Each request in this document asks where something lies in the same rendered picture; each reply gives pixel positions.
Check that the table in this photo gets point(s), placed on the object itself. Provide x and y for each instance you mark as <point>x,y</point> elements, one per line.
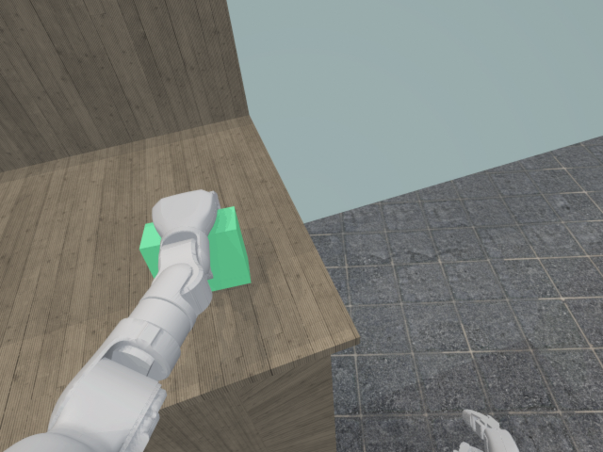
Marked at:
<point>107,107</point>

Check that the right robot hand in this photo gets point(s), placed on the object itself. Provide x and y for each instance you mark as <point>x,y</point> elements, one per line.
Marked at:
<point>495,438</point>

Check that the sponge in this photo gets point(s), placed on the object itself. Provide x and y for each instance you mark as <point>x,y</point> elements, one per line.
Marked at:
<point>228,257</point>

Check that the left robot upper arm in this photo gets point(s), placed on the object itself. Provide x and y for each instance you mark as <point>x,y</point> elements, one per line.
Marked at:
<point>114,409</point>

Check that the left robot hand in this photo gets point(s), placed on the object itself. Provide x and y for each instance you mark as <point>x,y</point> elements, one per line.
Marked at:
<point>197,209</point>

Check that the robot left forearm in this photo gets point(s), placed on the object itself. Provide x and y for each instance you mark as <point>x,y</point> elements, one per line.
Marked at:
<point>149,340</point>

